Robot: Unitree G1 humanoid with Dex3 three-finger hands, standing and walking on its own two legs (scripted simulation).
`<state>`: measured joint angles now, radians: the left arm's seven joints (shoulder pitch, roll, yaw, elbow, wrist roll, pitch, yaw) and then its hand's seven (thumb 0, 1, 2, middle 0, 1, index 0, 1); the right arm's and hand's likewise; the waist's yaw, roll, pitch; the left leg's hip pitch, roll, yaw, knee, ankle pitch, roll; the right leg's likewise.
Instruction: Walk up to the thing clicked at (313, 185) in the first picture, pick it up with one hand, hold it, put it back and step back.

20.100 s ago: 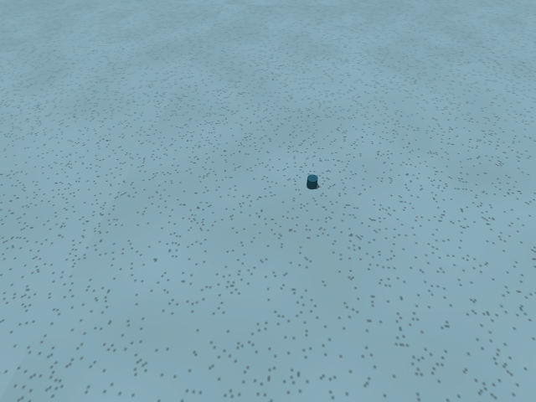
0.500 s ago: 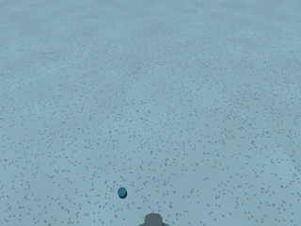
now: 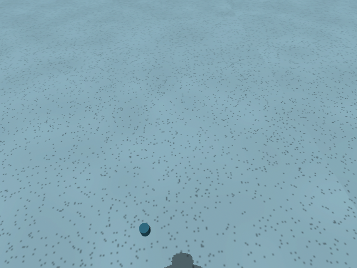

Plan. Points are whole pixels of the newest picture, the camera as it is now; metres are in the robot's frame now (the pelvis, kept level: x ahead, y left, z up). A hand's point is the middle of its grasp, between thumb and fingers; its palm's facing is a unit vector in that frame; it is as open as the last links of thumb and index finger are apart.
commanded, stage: stand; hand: left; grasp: from above
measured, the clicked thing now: (144, 229) +0.45 +0.24 -0.75
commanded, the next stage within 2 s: rise first in 0.16 s
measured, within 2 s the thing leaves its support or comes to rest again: neither
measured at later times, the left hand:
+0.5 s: hand out of the picture +0.15 +0.25 -0.17, palm faces -0.01 -0.94 -0.34, open 8.7 cm
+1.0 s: hand out of the picture +0.14 +0.26 -0.22, palm faces -0.15 -0.88 -0.45, open 13.5 cm
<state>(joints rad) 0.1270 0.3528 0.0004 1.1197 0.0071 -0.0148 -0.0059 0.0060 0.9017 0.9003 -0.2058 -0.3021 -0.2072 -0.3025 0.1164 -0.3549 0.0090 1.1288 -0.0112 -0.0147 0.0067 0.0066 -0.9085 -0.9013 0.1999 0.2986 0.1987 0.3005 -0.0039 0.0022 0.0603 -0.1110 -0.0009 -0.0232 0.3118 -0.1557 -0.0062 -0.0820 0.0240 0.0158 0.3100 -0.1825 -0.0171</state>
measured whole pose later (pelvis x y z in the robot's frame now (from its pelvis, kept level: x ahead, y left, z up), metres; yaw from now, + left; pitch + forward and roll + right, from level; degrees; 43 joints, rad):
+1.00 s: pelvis +0.00 +0.01 -0.08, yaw +0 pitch +16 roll -2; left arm 0.23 0.33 0.12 0.51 0.22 0.19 0.01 0.00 -0.43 0.87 -0.20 -0.96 -0.20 -0.97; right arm 0.19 -0.25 -0.03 0.58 0.01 -0.13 -0.03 0.01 -0.92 -0.90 0.20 0.30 0.20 0.30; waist -0.03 0.00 -0.10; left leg -0.86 0.00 -0.03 1.08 -0.50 0.01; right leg -0.81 0.04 -0.01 1.04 -0.52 -0.01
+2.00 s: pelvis -0.09 +0.00 -0.36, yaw -4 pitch +34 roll -3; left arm -0.55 0.61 0.15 1.03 0.93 -0.25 0.17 0.00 -0.30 0.83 -0.28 -0.86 -0.28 -0.87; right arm 0.11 -0.28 -0.04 0.75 -0.04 -0.15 0.07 0.01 -0.89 -0.90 0.20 0.30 0.20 0.30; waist -0.04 0.00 -0.12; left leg -2.04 0.01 -0.07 2.09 -0.65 -0.02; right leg -1.99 0.06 -0.08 2.07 -0.68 -0.03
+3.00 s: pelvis -0.08 +0.01 -0.45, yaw -9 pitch +34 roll -8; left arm -0.88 0.82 0.17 1.40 1.26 -0.27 0.39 0.00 -0.42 0.91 -0.20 -0.90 -0.20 -0.90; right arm 0.11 -0.26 0.07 0.76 -0.15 -0.04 0.13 0.00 -0.92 -0.90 0.20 0.30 0.20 0.30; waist -0.20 -0.04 -0.03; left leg -2.30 0.02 -0.13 2.40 -0.70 0.01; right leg -2.22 0.07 -0.13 2.32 -0.70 0.00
